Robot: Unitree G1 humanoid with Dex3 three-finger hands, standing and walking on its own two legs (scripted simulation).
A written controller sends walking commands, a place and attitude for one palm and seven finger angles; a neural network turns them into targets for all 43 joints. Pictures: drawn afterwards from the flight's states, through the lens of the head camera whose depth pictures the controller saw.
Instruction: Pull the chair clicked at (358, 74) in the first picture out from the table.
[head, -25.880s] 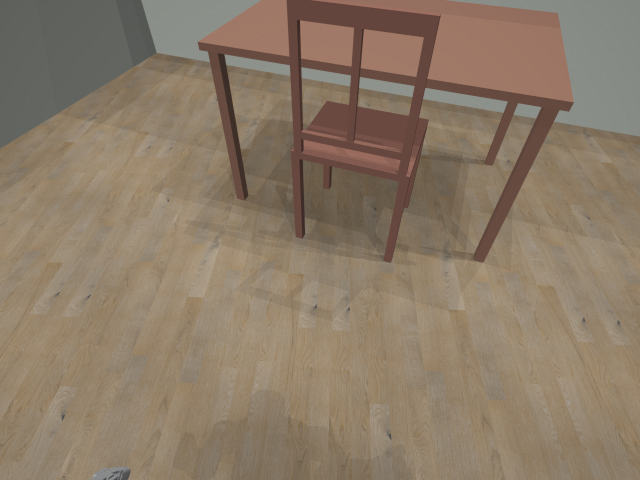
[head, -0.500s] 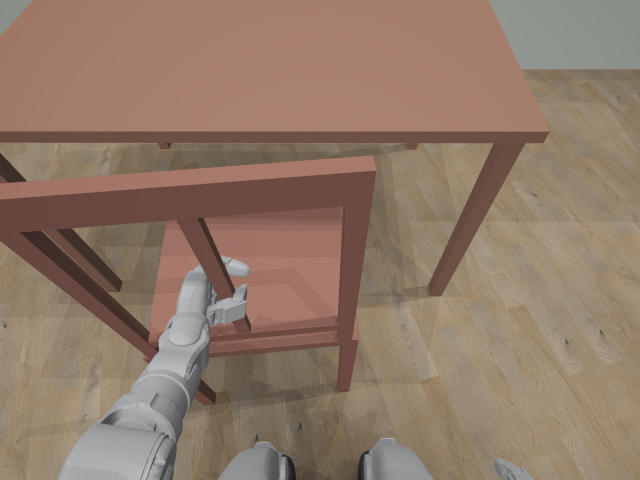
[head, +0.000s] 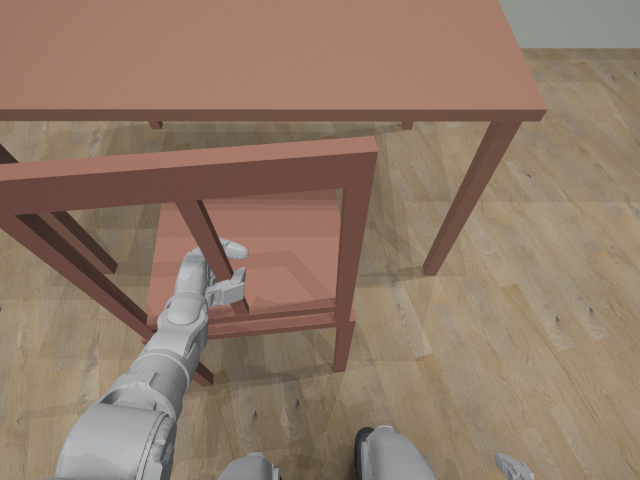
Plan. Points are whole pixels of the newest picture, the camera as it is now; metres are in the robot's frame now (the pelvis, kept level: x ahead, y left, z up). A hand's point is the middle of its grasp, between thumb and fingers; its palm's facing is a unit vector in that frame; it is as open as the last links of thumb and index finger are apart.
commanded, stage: step backward, pulling the chair out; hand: left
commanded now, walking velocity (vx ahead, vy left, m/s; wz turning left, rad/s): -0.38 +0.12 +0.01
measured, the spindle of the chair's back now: (221, 267) +0.39 +0.15 -0.04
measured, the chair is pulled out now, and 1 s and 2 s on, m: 0.21 0.30 0.42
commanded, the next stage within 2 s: none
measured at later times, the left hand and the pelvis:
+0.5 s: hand (231, 313) +0.33 +0.13 -0.06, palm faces +0.01 -0.98 -0.19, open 5.4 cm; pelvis -0.05 +0.00 +0.00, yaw +1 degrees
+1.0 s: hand (224, 346) +0.28 +0.13 -0.06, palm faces +0.00 -0.98 -0.19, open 5.5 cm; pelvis -0.08 +0.01 +0.00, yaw +2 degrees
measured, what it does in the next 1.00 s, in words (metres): steps on the spot: left foot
